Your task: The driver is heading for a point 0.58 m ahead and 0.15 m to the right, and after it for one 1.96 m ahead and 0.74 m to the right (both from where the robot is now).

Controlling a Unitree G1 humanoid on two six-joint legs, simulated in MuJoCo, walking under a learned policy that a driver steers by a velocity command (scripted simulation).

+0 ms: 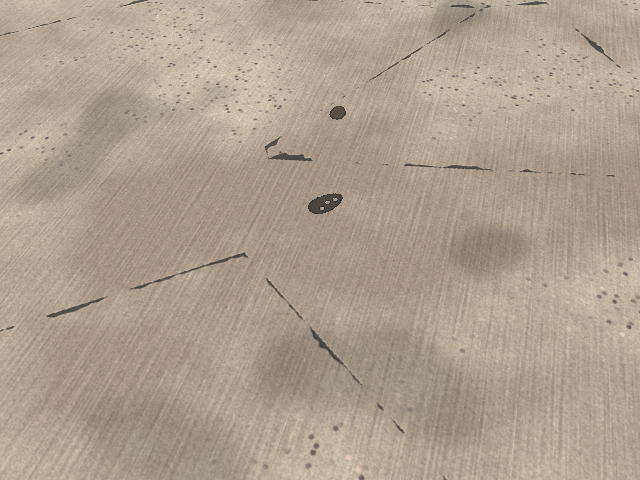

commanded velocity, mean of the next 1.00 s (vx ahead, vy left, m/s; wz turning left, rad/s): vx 0.42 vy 0.00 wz -0.14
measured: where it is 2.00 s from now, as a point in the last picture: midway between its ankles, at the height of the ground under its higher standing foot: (366, 447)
